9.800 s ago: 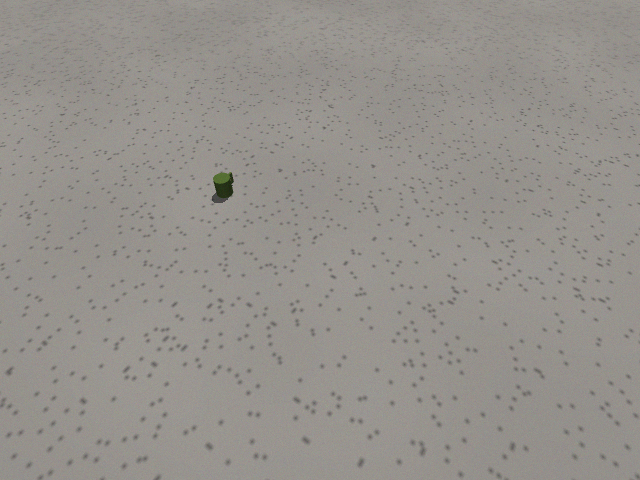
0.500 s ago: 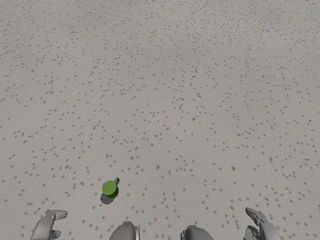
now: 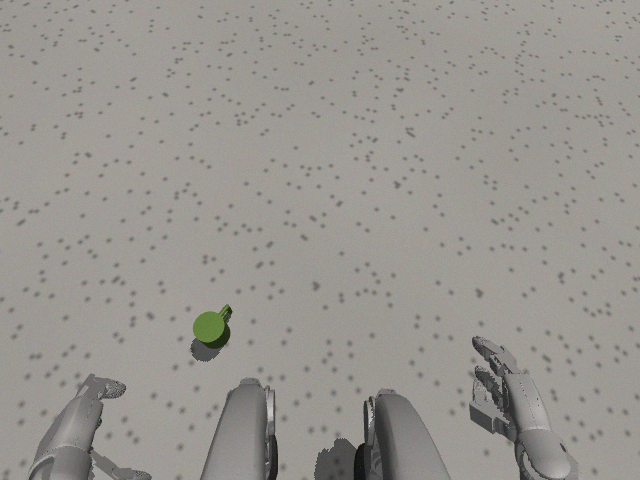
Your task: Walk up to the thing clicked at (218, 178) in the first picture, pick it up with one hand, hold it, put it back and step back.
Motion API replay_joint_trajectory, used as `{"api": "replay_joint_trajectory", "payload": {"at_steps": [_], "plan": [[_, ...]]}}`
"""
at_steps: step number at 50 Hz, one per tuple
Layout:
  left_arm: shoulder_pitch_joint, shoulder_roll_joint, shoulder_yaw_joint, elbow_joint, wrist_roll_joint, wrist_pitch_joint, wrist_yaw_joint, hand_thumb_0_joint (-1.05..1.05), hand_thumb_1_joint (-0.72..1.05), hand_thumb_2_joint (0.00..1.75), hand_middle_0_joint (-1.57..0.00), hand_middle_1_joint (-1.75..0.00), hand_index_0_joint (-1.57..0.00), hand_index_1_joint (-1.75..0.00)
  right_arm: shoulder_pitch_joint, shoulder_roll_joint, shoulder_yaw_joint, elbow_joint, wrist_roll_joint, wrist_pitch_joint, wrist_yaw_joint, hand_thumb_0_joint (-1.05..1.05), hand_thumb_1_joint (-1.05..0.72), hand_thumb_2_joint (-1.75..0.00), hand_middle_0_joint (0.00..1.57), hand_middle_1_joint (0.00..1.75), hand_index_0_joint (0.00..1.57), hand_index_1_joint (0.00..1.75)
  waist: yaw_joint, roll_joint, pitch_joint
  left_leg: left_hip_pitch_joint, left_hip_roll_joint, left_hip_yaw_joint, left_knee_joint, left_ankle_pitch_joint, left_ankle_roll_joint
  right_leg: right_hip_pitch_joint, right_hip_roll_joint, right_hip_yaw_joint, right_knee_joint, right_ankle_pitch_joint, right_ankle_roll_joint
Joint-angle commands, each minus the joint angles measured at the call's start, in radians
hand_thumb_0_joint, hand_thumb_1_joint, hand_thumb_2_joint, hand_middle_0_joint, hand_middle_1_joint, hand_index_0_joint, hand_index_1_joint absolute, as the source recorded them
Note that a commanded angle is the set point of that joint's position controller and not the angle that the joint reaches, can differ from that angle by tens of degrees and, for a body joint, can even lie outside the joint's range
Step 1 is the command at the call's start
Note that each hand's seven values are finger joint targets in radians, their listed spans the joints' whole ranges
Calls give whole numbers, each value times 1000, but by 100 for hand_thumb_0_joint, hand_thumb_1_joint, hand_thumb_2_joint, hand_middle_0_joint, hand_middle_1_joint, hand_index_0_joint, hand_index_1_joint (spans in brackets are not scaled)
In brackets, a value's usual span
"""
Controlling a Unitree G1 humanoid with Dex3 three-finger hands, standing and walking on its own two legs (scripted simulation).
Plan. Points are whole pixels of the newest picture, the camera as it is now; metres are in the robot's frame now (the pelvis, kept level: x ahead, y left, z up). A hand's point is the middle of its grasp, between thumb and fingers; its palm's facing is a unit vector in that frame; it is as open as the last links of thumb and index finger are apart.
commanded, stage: rise first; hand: left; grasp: from above
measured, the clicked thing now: (216, 325) +0.42 +0.25 -0.58
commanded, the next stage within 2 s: approach in 1.78 s
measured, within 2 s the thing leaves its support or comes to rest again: neither
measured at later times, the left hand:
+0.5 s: hand (156, 370) +0.28 +0.30 -0.32, palm faces -0.46 -0.30 -0.84, open 14.0 cm
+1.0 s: hand (172, 351) +0.33 +0.30 -0.40, palm faces -0.46 -0.08 -0.88, open 14.2 cm
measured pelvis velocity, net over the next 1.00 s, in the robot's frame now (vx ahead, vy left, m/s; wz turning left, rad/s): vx -0.08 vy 0.00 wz -0.12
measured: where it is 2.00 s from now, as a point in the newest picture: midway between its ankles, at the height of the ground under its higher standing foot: outside the picture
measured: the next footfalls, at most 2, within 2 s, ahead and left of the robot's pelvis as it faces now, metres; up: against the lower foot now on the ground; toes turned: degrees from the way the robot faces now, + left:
none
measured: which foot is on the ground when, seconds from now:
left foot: down 0.00-1.00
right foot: down 0.00-1.00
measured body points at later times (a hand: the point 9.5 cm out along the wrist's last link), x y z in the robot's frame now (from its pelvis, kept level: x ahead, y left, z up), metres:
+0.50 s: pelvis -0.07 -0.01 -0.18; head +0.14 +0.01 +0.21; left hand +0.30 +0.31 -0.28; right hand +0.06 -0.28 -0.32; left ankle +0.04 +0.12 -0.59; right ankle +0.01 -0.13 -0.59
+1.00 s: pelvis -0.08 +0.00 -0.25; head +0.14 +0.04 +0.14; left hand +0.35 +0.30 -0.35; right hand +0.01 -0.29 -0.38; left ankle +0.04 +0.12 -0.59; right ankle +0.00 -0.13 -0.59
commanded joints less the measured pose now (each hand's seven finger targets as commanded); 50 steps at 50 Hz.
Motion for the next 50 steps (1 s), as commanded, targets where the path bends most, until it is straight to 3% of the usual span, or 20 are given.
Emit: {"api": "replay_joint_trajectory", "payload": {"at_steps": [1, 7, 12, 14, 16, 19, 20, 21, 25, 26, 30, 34, 37, 40, 42, 43, 48, 50], "plan": [[-141, 218, 59, -105, 108, -114, 50, 0, -51, 98, -4, -109, -4, -109, 15, -171, -76, -64, 1, -49, 2, 0, -84, -88, 20, 30, 20, 30, -15, 93, -389, 236, -22, -34, -31, 276, 13, -97, 39, 9, -10, 277, -35], [-284, 327, 104, 11, 229, -189, 107, 0, -56, 100, -6, -108, -6, -108, 7, -194, -87, -4, -5, -37, 19, 0, -89, -90, 20, 30, 20, 30, 9, 115, -510, 99, -20, -40, 146, 323, 14, -259, 47, -2, 157, 301, -36], [-463, 371, 100, 90, 297, -219, 126, 0, -54, 101, -4, -107, -4, -107, 22, -195, -98, 31, -16, -14, 29, 0, -86, -89, 20, 30, 20, 30, 11, 57, -563, -65, -21, -19, 257, 182, 22, -311, 57, -3, 202, 204, -33], [-524, 430, 120, 103, 328, -229, 130, 0, -52, 100, -4, -108, -5, -107, 39, -199, -102, 44, -17, -4, 30, 0, -86, -89, 20, 30, 20, 30, 19, 62, -612, -103, -22, -6, 302, 178, 26, -308, 59, 1, 223, 203, -32], [-568, 444, 118, 144, 348, -241, 133, 0, -54, 102, -4, -107, -4, -107, 39, -196, -103, 53, -21, 7, 30, 0, -85, -89, 20, 30, 20, 30, 18, 27, -589, -182, -21, -1, 330, 110, 28, -324, 62, 1, 231, 144, -31], [-638, 476, 119, 213, 394, -258, 132, 0, -54, 103, -4, -106, -4, -107, 73, -199, -100, 100, -26, 24, 31, 0, -85, -89, 20, 30, 20, 30, 14, 66, -581, -197, -16, -16, 347, 48, 23, -419, 65, -20, 284, 81, -40], [-697, 515, 129, 150, 406, -274, 136, 0, -54, 103, -4, -107, -4, -107, 54, -207, -106, 76, -26, 26, 30, 0, -85, -89, 20, 30, 20, 30, 28, 83, -613, -204, -16, -10, 367, 55, 23, -411, 65, -17, 294, 84, -41], [-677, 505, 121, 228, 424, -274, 140, 0, -55, 104, -4, -106, -4, -106, 80, -200, -101, 107, -28, 35, 30, 0, -86, -89, 20, 30, 20, 30, 15, 60, -604, -235, -18, -7, 387, 55, 26, -410, 68, -17, 297, 84, -40], [-766, 517, 107, 262, 466, -309, 159, 0, -54, 103, -4, -105, -4, -105, 88, -195, -88, 125, -37, 57, 36, 0, -87, -90, 20, 30, 20, 30, -4, 74, -565, -294, -16, -18, 425, 14, 29, -492, 71, -31, 345, 48, -44], [-797, 561, 125, 269, 487, -318, 169, 0, -55, 103, -5, -105, -5, -105, 96, -200, -87, 131, -40, 66, 37, 0, -87, -90, 20, 30, 20, 30, 1, 76, -569, -304, -16, -22, 431, -2, 29, -501, 72, -34, 356, 29, -45], [-821, 548, 109, 357, 535, -341, 202, 0, -55, 103, -5, -103, -5, -103, 104, -209, -78, 146, -54, 87, 44, 0, -88, -90, 20, 30, 20, 30, -19, 95, -530, -323, -14, -36, 459, -16, 25, -577, 74, -55, 402, 25, -48], [-894, 600, 119, 376, 595, -355, 243, 0, -57, 104, -5, -100, -5, -101, 110, -225, -79, 160, -68, 108, 50, 0, -89, -90, 20, 30, 20, 30, -12, 144, -539, -326, -11, -49, 475, -37, 19, -640, 75, -71, 454, 8, -55], [-916, 571, 94, 429, 625, -357, 263, 0, -56, 104, -5, -100, -5, -100, 101, -230, -75, 160, -79, 114, 55, 0, -90, -90, 20, 30, 20, 30, -29, 161, -518, -331, -9, -60, 494, -34, 15, -684, 74, -85, 490, 22, -55], [-947, 598, 100, 471, 658, -359, 280, 0, -57, 103, -5, -99, -5, -100, 118, -225, -70, 180, -89, 122, 60, 0, -90, -90, 20, 30, 20, 30, -32, 167, -510, -357, -11, -60, 509, -57, 16, -706, 73, -88, 505, 4, -56], [-1033, 611, 85, 410, 677, -366, 290, 0, -56, 103, -5, -99, -5, -99, 101, -234, -72, 165, -95, 121, 62, 0, -90, -90, 20, 30, 20, 30, -38, 206, -545, -337, -10, -56, 528, -37, 15, -714, 72, -87, 515, 23, -56], [-979, 601, 90, 481, 682, -359, 292, 0, -56, 103, -6, -99, -5, -99, 113, -232, -70, 183, -97, 122, 64, 0, -90, -90, 20, 30, 20, 30, -36, 186, -528, -337, -9, -58, 537, -23, 14, -715, 72, -90, 524, 35, -55], [-1047, 612, 83, 475, 716, -372, 314, 0, -57, 102, -6, -99, -5, -100, 111, -231, -69, 189, -111, 126, 74, 0, -90, -90, 20, 30, 20, 30, -48, 188, -551, -356, -8, -48, 591, 36, 17, -720, 75, -89, 549, 90, -51], [-1015, 634, 100, 546, 738, -372, 324, 0, -56, 101, -6, -100, -6, -100, 126, -221, -57, 214, -117, 133, 78, 0, -91, -90, 20, 30, 20, 30, -46, 180, -535, -381, -9, -41, 609, 48, 18, -716, 78, -90, 562, 102, -50]]}}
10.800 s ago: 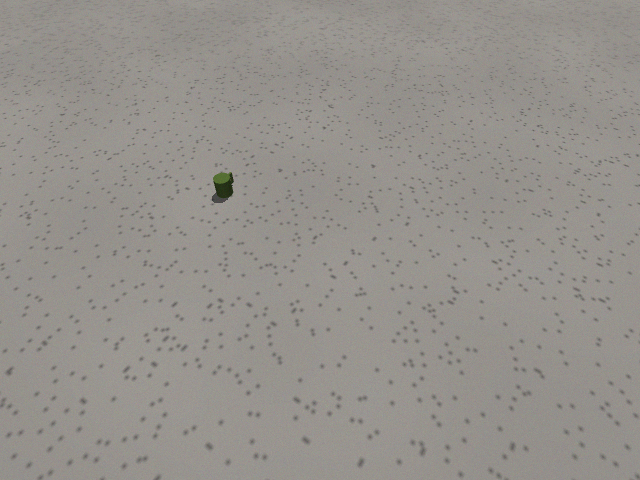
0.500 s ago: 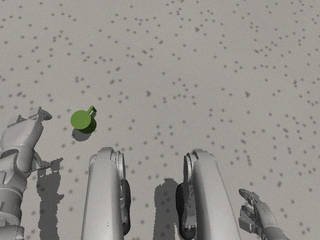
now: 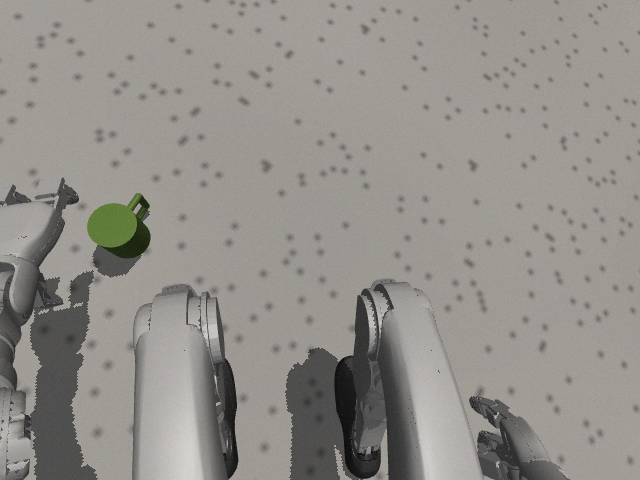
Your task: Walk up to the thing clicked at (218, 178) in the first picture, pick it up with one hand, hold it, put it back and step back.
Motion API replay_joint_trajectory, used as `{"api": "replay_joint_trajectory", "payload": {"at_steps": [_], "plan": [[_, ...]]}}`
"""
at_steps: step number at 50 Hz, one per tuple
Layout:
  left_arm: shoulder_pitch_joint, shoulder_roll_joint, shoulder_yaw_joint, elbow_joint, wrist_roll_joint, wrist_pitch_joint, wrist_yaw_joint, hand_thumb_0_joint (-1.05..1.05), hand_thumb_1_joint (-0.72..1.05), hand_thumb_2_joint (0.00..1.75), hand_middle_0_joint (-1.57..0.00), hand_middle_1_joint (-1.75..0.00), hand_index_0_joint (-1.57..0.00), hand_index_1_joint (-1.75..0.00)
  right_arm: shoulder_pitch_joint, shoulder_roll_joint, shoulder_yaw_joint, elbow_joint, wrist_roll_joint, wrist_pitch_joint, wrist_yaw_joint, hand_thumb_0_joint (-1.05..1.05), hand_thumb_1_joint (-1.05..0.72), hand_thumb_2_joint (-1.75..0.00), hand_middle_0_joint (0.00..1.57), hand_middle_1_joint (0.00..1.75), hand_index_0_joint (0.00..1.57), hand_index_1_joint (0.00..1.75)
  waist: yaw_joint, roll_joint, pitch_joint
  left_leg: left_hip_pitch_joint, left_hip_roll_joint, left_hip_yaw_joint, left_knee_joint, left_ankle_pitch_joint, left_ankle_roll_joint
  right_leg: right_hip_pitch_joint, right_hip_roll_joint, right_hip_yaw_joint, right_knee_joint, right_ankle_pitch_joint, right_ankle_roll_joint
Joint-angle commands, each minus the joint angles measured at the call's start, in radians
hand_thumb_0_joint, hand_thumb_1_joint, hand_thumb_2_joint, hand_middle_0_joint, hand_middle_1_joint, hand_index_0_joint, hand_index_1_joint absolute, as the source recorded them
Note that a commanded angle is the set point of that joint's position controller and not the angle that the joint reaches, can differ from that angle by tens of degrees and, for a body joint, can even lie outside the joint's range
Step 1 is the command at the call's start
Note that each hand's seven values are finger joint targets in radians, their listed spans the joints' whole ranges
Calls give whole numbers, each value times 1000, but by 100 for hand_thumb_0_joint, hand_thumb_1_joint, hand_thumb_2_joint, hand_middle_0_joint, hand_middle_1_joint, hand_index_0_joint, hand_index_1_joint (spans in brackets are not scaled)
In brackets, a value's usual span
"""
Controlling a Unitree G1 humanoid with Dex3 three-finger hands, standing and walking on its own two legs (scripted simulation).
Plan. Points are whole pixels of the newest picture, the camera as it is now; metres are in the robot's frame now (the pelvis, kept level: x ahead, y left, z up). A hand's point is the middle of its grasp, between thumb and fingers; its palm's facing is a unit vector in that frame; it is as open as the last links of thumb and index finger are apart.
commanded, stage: rise first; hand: left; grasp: from above
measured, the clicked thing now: (126, 224) +0.46 +0.31 -0.32
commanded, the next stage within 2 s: approach in 0.78 s
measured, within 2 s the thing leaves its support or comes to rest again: neither
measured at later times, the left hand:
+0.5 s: hand (64, 248) +0.39 +0.34 -0.19, palm faces -0.43 -0.09 -0.90, open 14.1 cm
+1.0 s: hand (75, 245) +0.40 +0.34 -0.21, palm faces -0.45 -0.09 -0.89, open 14.1 cm
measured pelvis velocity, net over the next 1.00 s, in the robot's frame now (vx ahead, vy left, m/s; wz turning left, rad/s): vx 0.01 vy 0.00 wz -0.03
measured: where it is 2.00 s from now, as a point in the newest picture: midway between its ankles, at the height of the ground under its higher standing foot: (290, 437)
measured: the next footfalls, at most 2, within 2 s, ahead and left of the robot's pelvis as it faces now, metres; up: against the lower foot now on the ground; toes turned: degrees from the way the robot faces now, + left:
none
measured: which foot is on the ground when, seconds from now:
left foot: down 0.00-1.00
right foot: down 0.00-1.00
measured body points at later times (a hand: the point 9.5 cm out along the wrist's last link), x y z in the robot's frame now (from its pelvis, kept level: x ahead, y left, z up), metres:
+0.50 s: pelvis +0.00 +0.00 -0.03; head +0.22 +0.06 +0.36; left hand +0.41 +0.35 -0.14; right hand +0.11 -0.27 -0.15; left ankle +0.10 +0.13 -0.33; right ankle +0.10 -0.12 -0.33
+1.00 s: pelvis +0.01 +0.00 -0.04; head +0.23 +0.06 +0.34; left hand +0.42 +0.34 -0.16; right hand +0.11 -0.28 -0.16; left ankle +0.10 +0.13 -0.33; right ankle +0.10 -0.12 -0.33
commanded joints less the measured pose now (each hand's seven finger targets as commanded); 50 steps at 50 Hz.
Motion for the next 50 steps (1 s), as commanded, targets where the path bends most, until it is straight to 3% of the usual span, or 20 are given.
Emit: {"api": "replay_joint_trajectory", "payload": {"at_steps": [1, 4, 5, 6, 11, 14, 17, 18, 27, 40, 43, 44, 45, 48, 50], "plan": [[-239, 312, 71, -86, 10, -13, 59, 0, -56, 101, -6, -100, -6, -100, 154, -204, -57, -17, -17, -4, -4, 0, -90, -90, 20, 30, 20, 30, 7, 191, -608, 528, -36, 64, -202, 69, 13, 176, 38, -48, -251, 144, -44], [-290, 318, 60, -108, 29, -24, 74, 0, -56, 101, -6, -101, -6, -101, 153, -204, -62, -18, -26, -1, -2, 0, -91, -90, 20, 30, 20, 30, 9, 194, -650, 517, -40, 82, -170, 91, 16, 210, 44, -37, -257, 164, -41], [-263, 333, 77, -60, 37, -21, 79, 0, -56, 101, -6, -101, -6, -101, 158, -202, -52, -12, -29, -1, 0, 0, -91, -90, 20, 30, 20, 30, 1, 176, -639, 511, -37, 75, -163, 98, 17, 203, 45, -45, -243, 169, -39], [-286, 303, 46, -66, 37, -26, 81, 0, -56, 101, -6, -101, -6, -101, 143, -209, -59, -21, -31, -3, 1, 0, -90, -90, 20, 30, 20, 30, -5, 171, -629, 496, -38, 77, -157, 88, 18, 196, 47, -42, -244, 164, -40], [-300, 339, 70, -28, 64, -35, 107, 0, -55, 100, -6, -102, -6, -101, 147, -207, -51, -7, -43, -2, 2, 0, -90, -90, 20, 30, 20, 30, 1, 191, -617, 473, -37, 71, -142, 53, 16, 168, 51, -53, -223, 127, -43], [-321, 317, 59, -15, 58, -33, 121, 0, -55, 100, -6, -101, -6, -101, 128, -211, -50, -15, -48, -7, 2, 0, -90, -90, 20, 30, 20, 30, -9, 190, -603, 471, -38, 64, -142, 33, 15, 132, 49, -60, -206, 105, -44], [-319, 342, 65, 12, 66, -23, 131, 0, -55, 100, -6, -102, -6, -102, 120, -211, -45, -10, -47, -12, -1, 0, -90, -90, 20, 30, 20, 30, 5, 223, -590, 471, -34, 58, -148, 7, 11, 108, 51, -62, -197, 86, -49], [-333, 342, 65, 4, 68, -22, 132, 0, -55, 100, -6, -102, -6, -101, 125, -214, -46, -11, -49, -12, 1, 0, -90, -90, 20, 30, 20, 30, -9, 204, -600, 464, -34, 56, -142, 5, 13, 108, 51, -65, -196, 84, -48], [-306, 343, 74, 8, 62, -4, 133, 0, -55, 99, -6, -103, -7, -102, 148, -209, -43, 0, -50, -16, 6, 0, -91, -90, 20, 30, 20, 30, -11, 211, -623, 474, -34, 65, -102, 103, 14, 149, 50, -59, -173, 189, -42], [-303, 345, 75, 30, 55, -19, 131, 0, -55, 99, -6, -104, -7, -103, 140, -217, -33, 1, -59, -15, 15, 0, -91, -90, 20, 30, 20, 30, -18, 209, -598, 441, -30, 61, -78, 93, 15, 145, 53, -64, -152, 184, -40], [-324, 355, 71, 30, 60, -25, 139, 0, -54, 99, -6, -104, -7, -103, 133, -220, -27, -5, -61, -12, 16, 0, -90, -90, 20, 30, 20, 30, -26, 217, -586, 420, -32, 58, -78, 69, 15, 131, 54, -68, -151, 161, -41], [-317, 353, 82, 30, 61, -25, 141, 0, -61, 107, -7, -98, -3, -101, 139, -223, -28, -3, -65, -13, 17, 0, -91, -90, 20, 30, 20, 30, -30, 213, -583, 428, -33, 55, -79, 73, 14, 133, 52, -72, -149, 162, -41], [-324, 335, 58, 50, 64, -25, 140, 0, -55, 99, -6, -104, -6, -103, 139, -220, -26, -1, -64, -14, 18, 0, -90, -90, 20, 30, 20, 30, -38, 210, -583, 426, -31, 57, -74, 77, 14, 132, 55, -71, -151, 169, -40], [-399, 326, 36, 45, 67, -32, 152, 0, -53, 97, -6, -104, -7, -103, 150, -224, -18, 8, -70, -17, 17, 0, -90, -90, 20, 30, 20, 30, -69, 210, -593, 418, -28, 53, -48, 99, 16, 136, 58, -71, -145, 201, -35], [-441, 301, 1, 84, 76, -33, 161, 0, -53, 97, -6, -105, -7, -104, 153, -224, -10, 14, -74, -23, 19, 0, -90, -90, 20, 30, 20, 30, -95, 213, -558, 405, -27, 44, -50, 62, 14, 100, 60, -78, -141, 164, -38]]}}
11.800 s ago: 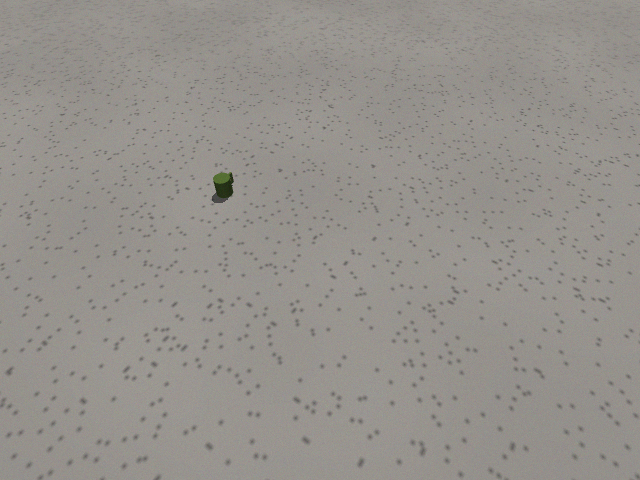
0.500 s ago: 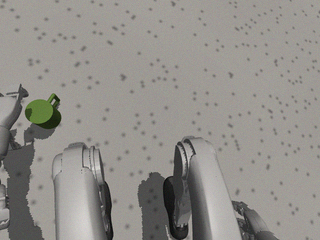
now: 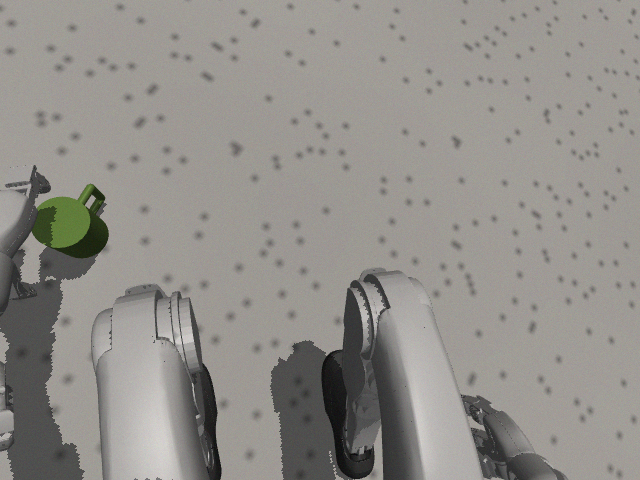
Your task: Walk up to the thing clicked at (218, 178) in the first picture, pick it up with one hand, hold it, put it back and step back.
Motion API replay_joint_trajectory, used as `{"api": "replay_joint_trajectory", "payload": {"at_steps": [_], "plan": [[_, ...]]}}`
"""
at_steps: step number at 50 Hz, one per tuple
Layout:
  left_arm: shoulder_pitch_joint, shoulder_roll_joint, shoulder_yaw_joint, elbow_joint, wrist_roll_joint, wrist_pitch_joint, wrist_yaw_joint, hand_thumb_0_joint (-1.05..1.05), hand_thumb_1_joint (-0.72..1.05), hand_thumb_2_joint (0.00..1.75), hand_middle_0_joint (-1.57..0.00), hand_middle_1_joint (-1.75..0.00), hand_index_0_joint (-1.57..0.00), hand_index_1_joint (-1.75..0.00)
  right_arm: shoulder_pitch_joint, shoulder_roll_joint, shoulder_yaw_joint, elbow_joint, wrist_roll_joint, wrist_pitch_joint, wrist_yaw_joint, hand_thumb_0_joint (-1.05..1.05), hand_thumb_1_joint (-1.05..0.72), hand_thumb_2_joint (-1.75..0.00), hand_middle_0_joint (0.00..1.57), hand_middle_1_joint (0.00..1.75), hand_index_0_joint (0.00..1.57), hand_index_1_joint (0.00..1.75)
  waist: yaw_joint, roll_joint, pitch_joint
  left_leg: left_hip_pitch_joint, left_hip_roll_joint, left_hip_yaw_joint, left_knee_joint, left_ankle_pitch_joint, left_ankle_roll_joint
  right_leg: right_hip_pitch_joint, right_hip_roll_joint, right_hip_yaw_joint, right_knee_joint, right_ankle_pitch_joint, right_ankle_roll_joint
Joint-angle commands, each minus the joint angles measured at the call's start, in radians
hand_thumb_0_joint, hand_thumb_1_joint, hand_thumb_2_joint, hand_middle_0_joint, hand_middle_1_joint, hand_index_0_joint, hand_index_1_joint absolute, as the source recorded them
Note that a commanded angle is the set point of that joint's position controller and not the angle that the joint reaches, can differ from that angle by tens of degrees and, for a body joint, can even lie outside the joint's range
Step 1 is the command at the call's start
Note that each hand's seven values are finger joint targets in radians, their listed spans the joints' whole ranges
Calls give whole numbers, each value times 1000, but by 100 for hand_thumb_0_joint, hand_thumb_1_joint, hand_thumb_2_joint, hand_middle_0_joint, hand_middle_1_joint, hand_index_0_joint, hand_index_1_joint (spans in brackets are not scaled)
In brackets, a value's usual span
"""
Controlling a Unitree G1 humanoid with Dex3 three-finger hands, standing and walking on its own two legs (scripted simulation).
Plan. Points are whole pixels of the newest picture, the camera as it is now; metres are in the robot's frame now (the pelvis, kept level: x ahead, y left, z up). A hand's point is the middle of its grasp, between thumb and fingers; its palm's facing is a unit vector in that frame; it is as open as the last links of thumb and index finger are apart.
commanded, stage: approach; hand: left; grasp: from above
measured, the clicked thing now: (79, 219) +0.45 +0.33 -0.28
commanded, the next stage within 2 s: close in in 0.36 s
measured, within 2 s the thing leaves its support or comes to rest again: neither
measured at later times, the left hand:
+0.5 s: hand (41, 196) +0.44 +0.33 -0.15, palm faces -0.46 -0.10 -0.88, open 14.1 cm
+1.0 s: hand (63, 225) +0.42 +0.33 -0.22, palm faces -0.39 -0.11 -0.92, open 14.2 cm
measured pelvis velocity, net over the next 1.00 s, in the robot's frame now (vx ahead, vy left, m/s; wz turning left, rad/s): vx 0.00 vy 0.00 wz -0.04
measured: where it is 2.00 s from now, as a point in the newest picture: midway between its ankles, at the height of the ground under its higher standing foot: (277, 441)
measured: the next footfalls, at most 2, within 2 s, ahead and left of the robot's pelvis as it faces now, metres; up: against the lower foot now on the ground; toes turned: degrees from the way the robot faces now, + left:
none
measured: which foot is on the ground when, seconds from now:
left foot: down 0.00-1.00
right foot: down 0.00-1.00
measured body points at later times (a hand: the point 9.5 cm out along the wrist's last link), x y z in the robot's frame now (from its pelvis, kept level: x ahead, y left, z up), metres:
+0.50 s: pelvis +0.00 +0.00 +0.01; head +0.24 +0.05 +0.39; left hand +0.46 +0.33 -0.10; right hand +0.05 -0.27 -0.11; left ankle +0.09 +0.14 -0.29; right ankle +0.09 -0.11 -0.29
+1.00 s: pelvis +0.00 +0.00 -0.03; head +0.23 +0.10 +0.35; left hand +0.44 +0.33 -0.17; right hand +0.10 -0.27 -0.12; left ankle +0.09 +0.14 -0.29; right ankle +0.09 -0.11 -0.29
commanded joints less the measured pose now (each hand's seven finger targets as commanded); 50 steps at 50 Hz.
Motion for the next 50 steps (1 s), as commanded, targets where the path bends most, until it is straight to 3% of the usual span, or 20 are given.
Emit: {"api": "replay_joint_trajectory", "payload": {"at_steps": [1, 6, 10, 12, 15, 20, 24, 26, 29, 31, 34, 36, 41, 43, 45, 47, 48, 49, 50], "plan": [[-357, 214, -25, -103, -9, -11, 57, 0, -54, 98, -6, -105, -7, -103, 189, -232, -53, -8, -11, -12, -13, 0, -90, -90, 20, 30, 20, 30, -63, 243, -617, 511, -31, 82, -193, 86, 26, 200, 42, -59, -280, 181, -34], [-465, 227, -35, -81, 15, 27, 109, 0, -54, 97, -6, -105, -7, -104, 200, -243, -41, -3, -17, -29, -19, 0, -90, -90, 20, 30, 20, 30, -78, 329, -666, 574, -29, 75, -204, 83, 13, 166, 41, -74, -256, 176, -40], [-461, 283, 16, -34, 25, 101, 131, 0, -56, 99, -6, -105, -6, -104, 212, -248, -27, -16, -20, -31, -18, 0, -91, -90, 20, 30, 20, 30, -66, 353, -684, 564, -30, 91, -206, 110, 19, 201, 39, -66, -255, 217, -39], [-458, 307, 40, -43, 11, 138, 123, 0, -58, 101, -6, -104, -6, -104, 207, -243, -22, -30, -16, -29, -16, 0, -91, -90, 20, 30, 20, 30, -45, 385, -700, 574, -30, 97, -219, 123, 18, 212, 36, -63, -250, 227, -43], [-402, 311, 42, -15, -6, 187, 86, 0, -57, 99, -6, -104, -6, -104, 219, -236, -21, -44, -6, -19, -13, 0, -91, -90, 20, 30, 20, 30, -42, 330, -720, 532, -31, 108, -212, 146, 32, 292, 41, -51, -277, 266, -34], [-283, 317, 25, 11, -70, 212, -31, 0, -54, 95, -6, -107, -8, -104, 222, -221, -20, -60, 20, -6, -10, 0, -91, -90, 20, 30, 20, 30, -34, 186, -660, 420, -34, 112, -205, 151, 56, 396, 46, -31, -308, 278, -17], [-233, 333, 27, -20, -102, 155, -115, 0, -50, 91, -6, -107, -9, -104, 212, -228, -18, -82, 29, 6, -10, 0, -90, -90, 20, 30, 20, 30, -36, 132, -609, 370, -34, 101, -202, 134, 60, 426, 50, -30, -313, 259, -14], [-294, 328, 19, -72, -108, 96, -129, 0, -51, 92, -6, -107, -9, -103, 225, -233, -10, -71, 19, 12, -9, 0, -90, -90, 20, 30, 20, 30, -55, 148, -588, 364, -33, 91, -197, 98, 55, 394, 52, -36, -315, 218, -17], [-355, 305, -5, -110, -89, 2, -105, 0, -52, 93, -6, -106, -9, -103, 234, -241, -3, -62, 7, 9, -8, 0, -90, -90, 20, 30, 20, 30, -89, 195, -571, 403, -29, 75, -178, 91, 41, 335, 56, -54, -299, 207, -23], [-373, 304, -4, -114, -72, -46, -63, 0, -51, 92, -6, -105, -9, -102, 225, -245, -1, -52, 0, 6, -10, 0, -89, -89, 20, 30, 20, 30, -87, 252, -569, 457, -28, 62, -183, 76, 27, 275, 55, -70, -281, 179, -31], [-357, 288, -5, -71, -22, -80, 12, 0, -53, 96, -6, -101, -6, -100, 213, -258, 5, -38, -17, 5, -11, 0, -89, -90, 20, 30, 20, 30, -90, 305, -572, 533, -26, 50, -193, 89, 13, 220, 52, -95, -252, 176, -35], [-402, 281, -13, -16, 5, -81, 67, 0, -53, 97, -6, -100, -6, -99, 198, -270, 9, -32, -29, -2, -9, 0, -89, -90, 20, 30, 20, 30, -114, 321, -550, 558, -22, 35, -196, 75, 8, 162, 50, -113, -232, 161, -37], [-413, 361, 47, 5, 74, -29, 190, 0, -55, 100, -6, -97, -5, -98, 182, -280, 20, -23, -66, -24, 2, 0, -89, -90, 20, 30, 20, 30, -93, 410, -619, 591, -25, 51, -171, 140, 2, 172, 51, -112, -192, 223, -39], [-407, 331, 40, 63, 79, 13, 215, 0, -54, 99, -6, -97, -5, -98, 171, -278, 21, -18, -78, -39, 13, 0, -89, -90, 20, 30, 20, 30, -113, 422, -591, 598, -21, 53, -169, 134, 0, 148, 50, -121, -176, 221, -36], [-435, 346, 43, 94, 71, 45, 228, 0, -54, 99, -6, -98, -5, -98, 155, -286, 30, -24, -87, -53, 20, 0, -89, -90, 20, 30, 20, 30, -125, 424, -558, 552, -23, 52, -164, 96, 1, 134, 48, -124, -176, 199, -37], [-435, 375, 52, 91, 72, 71, 225, 0, -56, 100, -6, -96, -4, -98, 156, -284, 33, -21, -87, -59, 23, 0, -89, -90, 20, 30, 20, 30, -112, 430, -575, 551, -21, 57, -157, 94, 2, 140, 51, -118, -176, 204, -39], [-435, 374, 53, 105, 65, 82, 218, 0, -55, 99, -6, -97, -5, -98, 156, -285, 36, -25, -92, -65, 29, 0, -89, -90, 20, 30, 20, 30, -123, 425, -561, 536, -20, 60, -147, 96, 4, 147, 50, -119, -176, 208, -34], [-417, 389, 75, 97, 52, 91, 215, 0, -55, 100, -6, -97, -5, -98, 153, -290, 36, -29, -95, -68, 30, 0, -89, -90, 20, 30, 20, 30, -113, 416, -575, 526, -20, 60, -143, 107, 6, 165, 52, -118, -180, 221, -32], [-394, 375, 60, 139, 49, 102, 203, 0, -55, 99, -6, -98, -5, -98, 149, -283, 42, -35, -95, -75, 35, 0, -89, -90, 20, 30, 20, 30, -124, 399, -550, 502, -21, 63, -126, 104, 11, 169, 50, -114, -172, 226, -32]]}}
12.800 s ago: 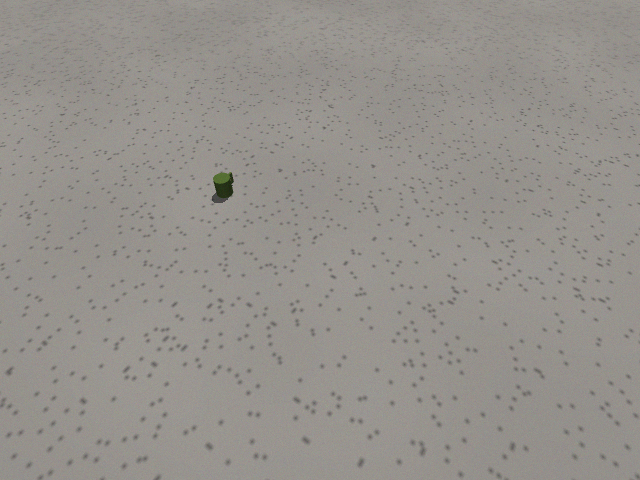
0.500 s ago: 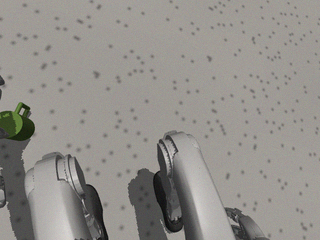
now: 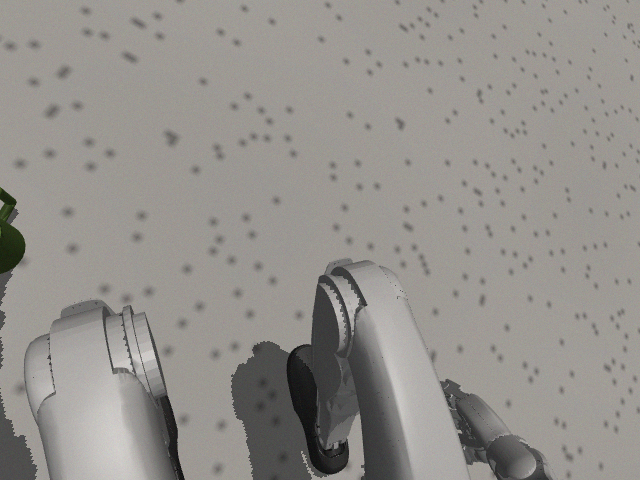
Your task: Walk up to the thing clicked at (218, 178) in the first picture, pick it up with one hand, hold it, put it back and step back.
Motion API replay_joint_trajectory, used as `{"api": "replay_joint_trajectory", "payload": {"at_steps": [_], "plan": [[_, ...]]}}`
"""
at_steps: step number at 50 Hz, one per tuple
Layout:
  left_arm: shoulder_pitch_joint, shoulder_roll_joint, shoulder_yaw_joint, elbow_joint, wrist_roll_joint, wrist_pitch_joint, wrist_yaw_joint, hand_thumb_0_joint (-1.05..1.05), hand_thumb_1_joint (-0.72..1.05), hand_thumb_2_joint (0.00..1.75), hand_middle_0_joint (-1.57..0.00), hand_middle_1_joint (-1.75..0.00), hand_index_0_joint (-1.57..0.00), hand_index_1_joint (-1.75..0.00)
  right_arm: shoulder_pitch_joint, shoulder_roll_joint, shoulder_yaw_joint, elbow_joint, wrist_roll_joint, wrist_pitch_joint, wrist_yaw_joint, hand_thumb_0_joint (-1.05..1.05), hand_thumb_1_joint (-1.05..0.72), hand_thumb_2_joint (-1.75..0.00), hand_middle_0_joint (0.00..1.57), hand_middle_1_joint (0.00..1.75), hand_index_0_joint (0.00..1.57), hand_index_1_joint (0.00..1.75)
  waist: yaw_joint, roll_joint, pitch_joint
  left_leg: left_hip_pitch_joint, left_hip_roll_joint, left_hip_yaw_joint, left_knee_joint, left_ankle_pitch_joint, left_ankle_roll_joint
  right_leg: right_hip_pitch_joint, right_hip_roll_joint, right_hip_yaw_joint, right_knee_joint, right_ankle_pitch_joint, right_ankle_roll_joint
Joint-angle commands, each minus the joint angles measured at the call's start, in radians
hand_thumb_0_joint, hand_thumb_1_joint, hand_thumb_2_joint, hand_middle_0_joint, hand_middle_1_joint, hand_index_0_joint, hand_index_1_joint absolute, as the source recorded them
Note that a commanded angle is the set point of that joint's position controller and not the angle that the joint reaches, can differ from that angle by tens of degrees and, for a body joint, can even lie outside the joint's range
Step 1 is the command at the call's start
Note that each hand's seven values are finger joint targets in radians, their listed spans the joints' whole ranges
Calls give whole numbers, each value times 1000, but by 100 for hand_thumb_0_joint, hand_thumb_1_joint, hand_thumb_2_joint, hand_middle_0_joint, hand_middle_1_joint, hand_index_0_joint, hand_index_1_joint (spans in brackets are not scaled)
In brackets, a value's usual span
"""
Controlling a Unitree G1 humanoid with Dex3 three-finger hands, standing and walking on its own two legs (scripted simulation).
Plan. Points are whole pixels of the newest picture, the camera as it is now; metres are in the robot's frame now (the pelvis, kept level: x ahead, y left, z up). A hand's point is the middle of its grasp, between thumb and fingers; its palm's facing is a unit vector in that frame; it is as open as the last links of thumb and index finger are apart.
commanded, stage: rest palm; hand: left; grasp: from above
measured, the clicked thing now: out of the picture +0.43 +0.34 -0.25
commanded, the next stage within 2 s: close in 0.94 s
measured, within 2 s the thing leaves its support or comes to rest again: neither
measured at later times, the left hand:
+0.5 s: hand out of the picture +0.40 +0.34 -0.22, palm faces -0.43 -0.17 -0.89, open 14.3 cm
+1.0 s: hand out of the picture +0.40 +0.34 -0.23, palm faces -0.42 -0.17 -0.89, open 14.0 cm
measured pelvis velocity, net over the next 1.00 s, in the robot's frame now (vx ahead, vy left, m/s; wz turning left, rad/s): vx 0.00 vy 0.00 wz -0.05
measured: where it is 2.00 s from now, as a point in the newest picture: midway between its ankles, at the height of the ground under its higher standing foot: (246, 449)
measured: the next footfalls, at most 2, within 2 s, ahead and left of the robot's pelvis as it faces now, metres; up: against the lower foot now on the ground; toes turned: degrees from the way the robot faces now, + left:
none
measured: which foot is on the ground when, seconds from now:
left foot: down 0.00-1.00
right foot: down 0.00-1.00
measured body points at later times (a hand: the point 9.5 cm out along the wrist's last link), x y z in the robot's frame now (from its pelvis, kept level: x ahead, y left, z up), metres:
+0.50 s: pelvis +0.00 +0.00 -0.01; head +0.25 +0.11 +0.36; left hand +0.42 +0.35 -0.17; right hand +0.07 -0.26 -0.09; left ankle +0.08 +0.14 -0.26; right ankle +0.10 -0.11 -0.26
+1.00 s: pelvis +0.00 +0.00 -0.01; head +0.25 +0.11 +0.35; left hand +0.42 +0.35 -0.18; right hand +0.10 -0.25 -0.09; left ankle +0.08 +0.14 -0.26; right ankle +0.10 -0.11 -0.26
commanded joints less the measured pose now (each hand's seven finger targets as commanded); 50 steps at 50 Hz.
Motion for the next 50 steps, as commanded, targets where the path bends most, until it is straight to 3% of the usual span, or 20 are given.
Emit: {"api": "replay_joint_trajectory", "payload": {"at_steps": [1, 2, 6, 8, 9, 13, 15, 22, 26, 27, 29, 30, 33, 36, 37, 39, 41, 45, 48, 50], "plan": [[-231, 236, -12, -51, -56, 52, 15, 0, -54, 98, -6, -98, -5, -98, 174, -263, -58, -8, -12, -16, 6, 0, -89, -90, 20, 30, 20, 30, -6, 442, -599, 523, -10, 117, -222, 101, 18, 214, 42, -71, -256, 221, -40], [-245, 302, 41, -68, -69, 52, 11, 0, -53, 97, -6, -99, -5, -99, 189, -274, -64, 3, -17, -19, 6, 0, -89, -90, 20, 30, 20, 30, -19, 403, -611, 501, -9, 114, -208, 114, 25, 248, 46, -69, -261, 245, -35], [-179, 326, 63, -71, -108, 55, -41, 0, -54, 97, -6, -99, -5, -98, 214, -269, -54, -9, -17, -27, 13, 0, -89, -90, 20, 30, 20, 30, -2, 352, -628, 477, -9, 108, -192, 141, 35, 320, 44, -58, -264, 267, -27], [-205, 256, -1, -87, -132, 36, -68, 0, -53, 96, -5, -99, -6, -99, 189, -259, -44, -30, -13, -33, 16, 0, -89, -90, 20, 30, 20, 30, -18, 358, -622, 471, -7, 100, -191, 130, 34, 316, 50, -59, -261, 260, -29], [-188, 316, 38, -95, -135, 24, -71, 0, -53, 96, -5, -100, -6, -99, 205, -274, -45, -22, -12, -27, 15, 0, -89, -90, 20, 30, 20, 30, -12, 347, -639, 471, -5, 94, -193, 136, 35, 344, 53, -64, -270, 264, -28], [-156, 353, 75, -125, -127, -25, -69, 0, -53, 98, -6, -97, -5, -98, 215, -269, -22, -13, -16, -15, 14, 0, -89, -90, 20, 30, 20, 30, -1, 359, -639, 482, -5, 87, -192, 136, 30, 346, 55, -82, -255, 264, -29], [-154, 339, 62, -121, -117, -42, -60, 0, -55, 99, -6, -97, -5, -97, 201, -282, -31, -20, -14, -15, 13, 0, -89, -90, 20, 30, 20, 30, 0, 376, -628, 498, -2, 85, -192, 147, 25, 335, 61, -81, -250, 275, -32], [-161, 369, 79, -104, -65, -68, 20, 0, -55, 102, -6, -94, -4, -96, 209, -303, -18, -7, -38, -31, 25, 0, -88, -90, 20, 30, 20, 30, -19, 410, -572, 509, -1, 81, -187, 126, 16, 292, 61, -98, -233, 251, -34], [-177, 338, 40, -74, -58, -48, 40, 0, -54, 101, -7, -95, -5, -96, 184, -309, -20, -7, -48, -54, 35, 0, -88, -90, 20, 30, 20, 30, -28, 427, -548, 512, 1, 76, -193, 93, 10, 247, 61, -111, -226, 215, -40], [-192, 298, -2, -61, -54, -40, 36, 0, -54, 101, -7, -96, -5, -97, 181, -303, -14, -11, -48, -62, 40, 0, -88, -90, 20, 30, 20, 30, -38, 441, -538, 512, -1, 79, -190, 87, 11, 245, 62, -105, -225, 215, -40], [-179, 364, 56, -59, -62, -32, 49, 0, -52, 101, -7, -96, -6, -97, 193, -326, -20, -6, -48, -71, 43, 0, -88, -90, 20, 30, 20, 30, -32, 427, -536, 511, -1, 74, -192, 100, 11, 256, 59, -115, -227, 225, -35], [-154, 358, 55, -54, -64, -25, 52, 0, -51, 101, -8, -97, -6, -98, 183, -321, -22, -3, -46, -73, 42, 0, -88, -90, 20, 30, 20, 30, -12, 424, -555, 515, 1, 75, -194, 98, 10, 261, 62, -109, -230, 221, -38], [-194, 323, 19, -46, -69, -9, 51, 0, -52, 101, -7, -99, -6, -99, 171, -315, -16, -9, -52, -90, 55, 0, -89, -90, 20, 30, 20, 30, -41, 425, -538, 506, 2, 74, -186, 97, 11, 259, 61, -110, -224, 228, -37], [-182, 287, -9, -51, -83, -4, 49, 0, -51, 97, -7, -98, -6, -98, 158, -303, -10, -9, -44, -98, 59, 0, -89, -90, 20, 30, 20, 30, -21, 439, -541, 505, 2, 75, -196, 90, 12, 265, 65, -104, -237, 218, -38], [-203, 328, 18, -42, -88, -2, 55, 0, -51, 97, -6, -99, -6, -98, 155, -319, -14, -13, -45, -103, 60, 0, -89, -90, 20, 30, 20, 30, -42, 407, -537, 497, 3, 70, -182, 83, 14, 259, 62, -116, -228, 220, -34], [-186, 282, -16, -43, -96, 2, 50, 0, -53, 97, -6, -98, -6, -98, 148, -302, -7, -10, -38, -104, 62, 0, -89, -90, 20, 30, 20, 30, -28, 409, -548, 497, 3, 75, -181, 96, 15, 276, 66, -105, -236, 234, -34], [-183, 371, 50, -49, -94, 0, 60, 0, -51, 96, -7, -99, -7, -98, 164, -324, -8, -9, -38, -108, 62, 0, -89, -90, 20, 30, 20, 30, -29, 415, -561, 511, 5, 72, -177, 128, 15, 299, 62, -111, -228, 264, -29], [-156, 348, 61, -38, -100, 4, 65, 0, -51, 100, -8, -100, -7, -100, 158, -311, -3, -19, -43, -104, 67, 0, -89, -90, 20, 30, 20, 30, -25, 423, -557, 500, 4, 71, -185, 132, 16, 313, 65, -107, -230, 266, -33], [-181, 303, 11, -50, -104, -1, 50, 0, -50, 97, -7, -100, -7, -100, 137, -302, 3, -36, -44, -105, 69, 0, -89, -90, 20, 30, 20, 30, -36, 426, -556, 497, 6, 67, -182, 118, 18, 307, 68, -105, -235, 258, -33], [-160, 357, 43, -16, -102, -3, 47, 0, -48, 99, -8, -101, -8, -100, 166, -315, 0, -12, -42, -101, 67, 0, -89, -90, 20, 30, 20, 30, -44, 405, -550, 502, 4, 62, -174, 123, 18, 299, 63, -118, -223, 263, -30]]}}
